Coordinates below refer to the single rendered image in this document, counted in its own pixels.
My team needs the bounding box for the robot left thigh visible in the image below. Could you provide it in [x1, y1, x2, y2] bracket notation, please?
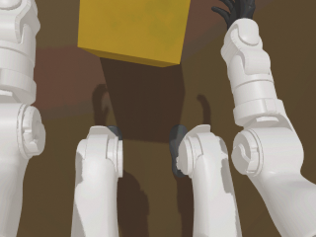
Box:
[71, 134, 123, 237]

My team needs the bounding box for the carton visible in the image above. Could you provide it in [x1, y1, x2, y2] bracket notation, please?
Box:
[77, 0, 191, 67]

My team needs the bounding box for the robot right forearm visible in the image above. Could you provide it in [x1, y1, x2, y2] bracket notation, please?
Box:
[220, 18, 304, 164]

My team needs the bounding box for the robot left forearm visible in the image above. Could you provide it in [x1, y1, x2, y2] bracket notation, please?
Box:
[0, 0, 40, 105]

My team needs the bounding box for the robot right upper arm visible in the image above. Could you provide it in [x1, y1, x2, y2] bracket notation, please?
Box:
[231, 127, 316, 237]

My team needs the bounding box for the robot left upper arm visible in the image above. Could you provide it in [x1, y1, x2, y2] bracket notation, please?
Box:
[0, 103, 45, 237]

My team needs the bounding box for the right robot hand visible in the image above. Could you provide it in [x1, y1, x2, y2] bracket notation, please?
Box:
[211, 0, 256, 32]

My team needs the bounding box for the robot left shin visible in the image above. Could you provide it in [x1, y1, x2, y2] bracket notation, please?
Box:
[75, 125, 116, 171]

